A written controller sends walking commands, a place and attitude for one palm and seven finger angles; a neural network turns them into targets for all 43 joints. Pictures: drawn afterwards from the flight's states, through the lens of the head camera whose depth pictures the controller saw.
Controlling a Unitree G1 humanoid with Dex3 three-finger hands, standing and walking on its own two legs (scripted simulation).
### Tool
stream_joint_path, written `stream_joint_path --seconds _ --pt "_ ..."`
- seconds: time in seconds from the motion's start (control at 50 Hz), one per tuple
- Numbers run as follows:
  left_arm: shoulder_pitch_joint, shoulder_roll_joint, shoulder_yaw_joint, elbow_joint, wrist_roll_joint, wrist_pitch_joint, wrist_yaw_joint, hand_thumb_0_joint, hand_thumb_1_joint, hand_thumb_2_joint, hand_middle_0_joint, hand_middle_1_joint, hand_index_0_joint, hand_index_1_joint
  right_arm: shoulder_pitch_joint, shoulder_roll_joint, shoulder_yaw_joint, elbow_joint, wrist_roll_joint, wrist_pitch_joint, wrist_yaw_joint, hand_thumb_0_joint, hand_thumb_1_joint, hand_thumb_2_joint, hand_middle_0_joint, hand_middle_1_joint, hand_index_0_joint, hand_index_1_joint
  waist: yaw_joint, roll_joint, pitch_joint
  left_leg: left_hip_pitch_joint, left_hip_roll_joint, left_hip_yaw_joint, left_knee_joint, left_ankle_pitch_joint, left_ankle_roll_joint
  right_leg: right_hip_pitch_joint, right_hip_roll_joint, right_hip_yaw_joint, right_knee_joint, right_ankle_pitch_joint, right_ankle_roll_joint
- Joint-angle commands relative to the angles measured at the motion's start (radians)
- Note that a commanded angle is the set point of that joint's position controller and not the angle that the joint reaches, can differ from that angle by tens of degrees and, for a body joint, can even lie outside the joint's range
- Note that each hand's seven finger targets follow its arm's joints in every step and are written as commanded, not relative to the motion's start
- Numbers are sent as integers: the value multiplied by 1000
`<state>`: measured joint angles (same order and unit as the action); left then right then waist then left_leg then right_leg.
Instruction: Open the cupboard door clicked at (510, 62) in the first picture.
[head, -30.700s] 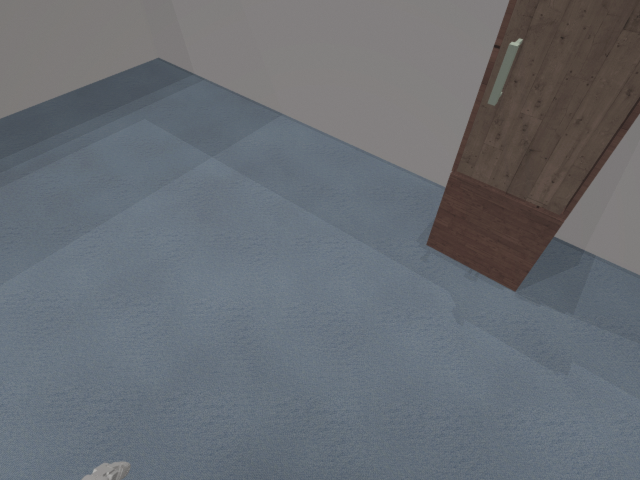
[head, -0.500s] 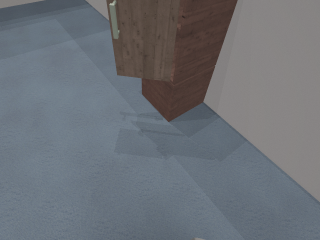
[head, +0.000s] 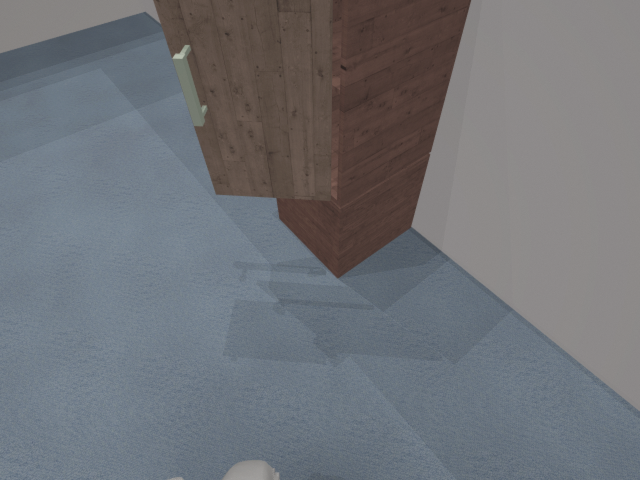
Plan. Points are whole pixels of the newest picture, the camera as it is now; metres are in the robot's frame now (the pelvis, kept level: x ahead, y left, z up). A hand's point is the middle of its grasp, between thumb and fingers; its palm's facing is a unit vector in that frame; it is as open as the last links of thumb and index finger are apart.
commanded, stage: take the last steps up to it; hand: left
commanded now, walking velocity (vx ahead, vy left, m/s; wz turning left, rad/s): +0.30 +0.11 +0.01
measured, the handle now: (192, 87) +0.86 +0.31 +0.02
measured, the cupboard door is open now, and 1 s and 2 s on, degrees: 46 46 46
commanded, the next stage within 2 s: come to a stop and stand still in 0.54 s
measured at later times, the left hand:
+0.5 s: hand (162, 438) +0.20 +0.26 -0.18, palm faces +0.03 -0.99 -0.15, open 7.4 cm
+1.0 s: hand (192, 327) +0.39 +0.26 -0.18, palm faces -0.02 -0.98 -0.18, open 7.2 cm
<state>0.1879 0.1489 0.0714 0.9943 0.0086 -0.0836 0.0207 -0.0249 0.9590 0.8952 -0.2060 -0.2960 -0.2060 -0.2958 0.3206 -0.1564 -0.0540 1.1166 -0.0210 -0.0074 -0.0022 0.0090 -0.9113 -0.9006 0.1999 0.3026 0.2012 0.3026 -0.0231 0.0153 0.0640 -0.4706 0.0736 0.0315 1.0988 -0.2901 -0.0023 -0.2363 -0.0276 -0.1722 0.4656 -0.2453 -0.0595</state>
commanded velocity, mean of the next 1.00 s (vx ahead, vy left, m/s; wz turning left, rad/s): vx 0.06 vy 0.04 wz -0.02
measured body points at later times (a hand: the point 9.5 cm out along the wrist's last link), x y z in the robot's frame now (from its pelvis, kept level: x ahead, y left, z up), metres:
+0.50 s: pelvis +0.19 +0.09 +0.00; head +0.22 +0.10 +0.45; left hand +0.20 +0.31 -0.17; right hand +0.25 -0.15 -0.14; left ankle +0.20 +0.17 -0.74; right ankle +0.17 -0.04 -0.67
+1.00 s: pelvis +0.29 +0.09 -0.01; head +0.32 +0.09 +0.44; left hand +0.39 +0.31 -0.17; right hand +0.29 -0.14 -0.17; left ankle +0.30 +0.20 -0.74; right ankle +0.30 -0.03 -0.74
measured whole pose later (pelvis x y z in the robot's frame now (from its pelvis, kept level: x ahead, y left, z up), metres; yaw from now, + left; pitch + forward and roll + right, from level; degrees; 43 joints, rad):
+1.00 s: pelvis +0.29 +0.09 -0.01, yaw -3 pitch -1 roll +0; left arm 0.12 0.16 0.04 1.02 0.01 0.02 0.03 -0.01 0.93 0.90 -0.21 -0.30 -0.21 -0.30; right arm 0.23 -0.14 -0.04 1.08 -0.01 0.03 -0.03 0.00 -0.91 -0.90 0.20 0.30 0.20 0.30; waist -0.02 -0.02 0.08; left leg -0.28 0.04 0.07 0.57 -0.25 -0.01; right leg -0.30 -0.06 -0.12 0.60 -0.28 0.00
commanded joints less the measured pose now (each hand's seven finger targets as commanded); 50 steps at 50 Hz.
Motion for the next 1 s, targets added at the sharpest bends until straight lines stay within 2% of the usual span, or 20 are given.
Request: stream_joint_path --seconds 0.0,0.18,0.22,0.24,0.26,0.28,0.32,0.4,0.46,0.58,0.64,0.66,0.68,0.7,0.72,0.74,0.8,0.92,0.96,0.98 --pt "151 91 -1 37 12 -11 -12 0 900 900 -200 -300 -200 -300 30 5 1 -56 -5 -6 18 0 -900 -900 200 300 200 300 26 -97 -36 -64 34 13 -156 83 -34 75 -260 178 -278 242 -83" --pt "203 161 3 97 19 3 -12 0 900 900 -200 -300 -200 -300 -211 -45 1 -161 -1 -30 40 0 -900 -900 200 300 200 300 68 -162 32 25 -11 71 -480 65 -16 128 -297 165 -213 252 -66" --pt "170 168 11 92 14 10 -10 0 900 900 -200 -300 -200 -300 -109 -73 -3 -133 -4 -42 31 0 -900 -900 200 300 200 300 3 -134 -3 223 -58 111 -612 101 -1 80 -253 110 -89 303 -35" --pt "178 147 5 89 12 13 -12 0 900 900 -200 -300 -200 -300 4 -119 -11 -95 -9 -50 20 0 -900 -900 200 300 200 300 -41 -41 -75 418 -43 97 -667 112 15 19 -205 78 99 332 -13" --pt "211 100 -1 70 4 17 -18 0 900 900 -200 -300 -200 -300 131 -223 -37 -69 -21 -57 5 0 -900 -900 200 300 200 300 -82 161 -186 628 174 -159 -672 178 95 -168 -88 4 354 45 34" --pt "164 70 -15 31 2 11 -21 0 900 900 -200 -300 -200 -300 217 -286 -49 -60 -15 -46 -9 0 -900 -900 200 300 200 300 -103 270 -206 672 320 -356 -752 309 185 -322 -11 30 624 -341 43" --pt "85 68 -11 18 5 20 -15 0 900 900 -200 -300 -200 -300 99 -221 -30 -87 -8 -45 -22 0 -900 -900 200 300 200 300 -64 177 -135 495 328 -318 -817 196 216 -410 -74 149 823 -257 26" --pt "150 36 -11 56 16 44 -27 0 900 900 -200 -300 -200 -300 -6 -118 7 -103 -5 -73 -27 0 -900 -900 200 300 200 300 31 75 -72 340 235 -99 -868 365 171 -322 -112 156 702 -106 48" --pt "138 15 -14 46 18 58 -25 0 900 900 -200 -300 -200 -300 7 -94 2 -92 -7 -73 -26 0 -900 -900 200 300 200 300 40 83 -63 328 204 -12 -877 443 176 -277 -103 127 547 -57 57" --pt "38 41 -20 4 17 60 -29 0 900 900 -200 -300 -200 -300 34 -125 4 -59 -11 -54 -21 0 -900 -900 200 300 200 300 31 74 -3 293 197 -9 -847 357 173 -146 -61 82 258 -31 46" --pt "91 59 -19 20 18 54 -25 0 900 900 -200 -300 -200 -300 19 -124 11 -43 -6 -43 -25 0 -900 -900 200 300 200 300 69 29 -27 274 139 35 -710 363 111 27 -23 54 72 80 40" --pt "144 99 -15 41 16 45 -16 0 900 900 -200 -300 -200 -300 29 -99 20 -37 1 -44 -27 0 -900 -900 200 300 200 300 86 -44 -63 224 83 63 -609 359 61 158 -69 122 11 299 28" --pt "199 161 -9 59 14 38 -3 0 900 900 -200 -300 -200 -300 44 -75 24 -44 12 -40 -26 0 -900 -900 200 300 200 300 89 -156 -100 97 6 95 -507 172 10 292 -222 309 3 633 -31" --pt "209 205 -12 71 1 39 3 0 900 900 -200 -300 -200 -300 64 -72 25 -40 18 -23 -26 0 -900 -900 200 300 200 300 70 -189 -106 115 -49 92 -403 -177 -28 261 -367 365 -50 859 -132" --pt "173 210 -13 65 0 36 11 0 900 900 -200 -300 -200 -300 60 -62 25 -35 22 -1 -30 0 -900 -900 200 300 200 300 64 -296 -152 140 -33 45 -312 -320 -34 225 -381 394 -59 986 -183" --pt "119 197 -17 51 3 42 21 0 900 900 -200 -300 -200 -300 41 -69 19 -33 27 10 -34 0 -900 -900 200 300 200 300 59 -300 -137 129 -21 4 -269 -326 -30 191 -372 362 -52 1022 -188" --pt "37 194 -6 23 8 67 31 0 900 900 -200 -300 -200 -300 39 -44 18 -18 28 34 -34 0 -900 -900 200 300 200 300 31 -144 -135 130 -35 9 -329 -243 -37 185 -314 249 -27 950 -147" --pt "-14 178 10 1 2 95 25 0 900 900 -200 -300 -200 -300 72 -48 -1 -27 11 45 -27 0 -900 -900 200 300 200 300 2 -117 -103 283 -30 48 -619 108 -37 11 -230 183 38 514 -50" --pt "10 103 -1 -28 -5 111 18 0 900 900 -200 -300 -200 -300 34 -145 -13 -74 -2 31 -30 0 -900 -900 200 300 200 300 25 151 -87 239 206 -196 -739 464 89 -70 -62 80 164 35 55" --pt "0 89 -6 -37 -1 118 20 0 900 900 -200 -300 -200 -300 8 -160 -18 -93 -7 29 -32 0 -900 -900 200 300 200 300 20 172 -60 147 261 -238 -802 407 151 -44 -9 91 302 -223 61"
